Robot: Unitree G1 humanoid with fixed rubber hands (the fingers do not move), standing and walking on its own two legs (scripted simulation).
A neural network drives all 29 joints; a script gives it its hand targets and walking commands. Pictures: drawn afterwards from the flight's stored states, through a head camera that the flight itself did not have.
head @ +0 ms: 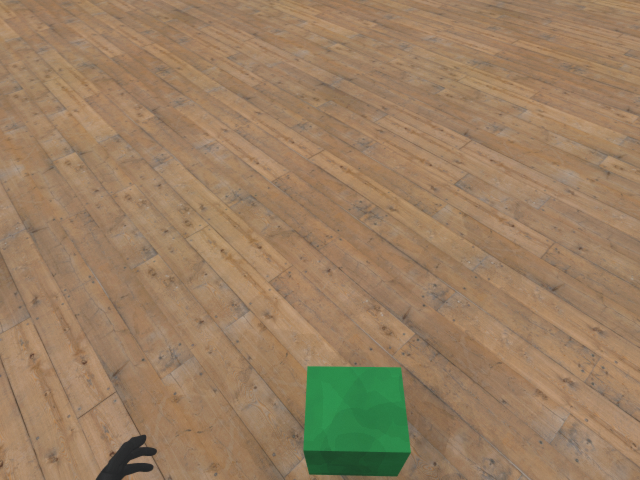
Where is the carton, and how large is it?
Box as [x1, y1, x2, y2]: [303, 366, 410, 475]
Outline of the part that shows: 307,366 303,450 309,474 397,475 410,452 400,367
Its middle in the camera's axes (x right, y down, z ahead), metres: +0.09 +0.49 +1.05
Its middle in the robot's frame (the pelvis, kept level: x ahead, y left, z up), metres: +0.40 -0.03 -0.64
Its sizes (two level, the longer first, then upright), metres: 0.244 0.200 0.263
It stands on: the floor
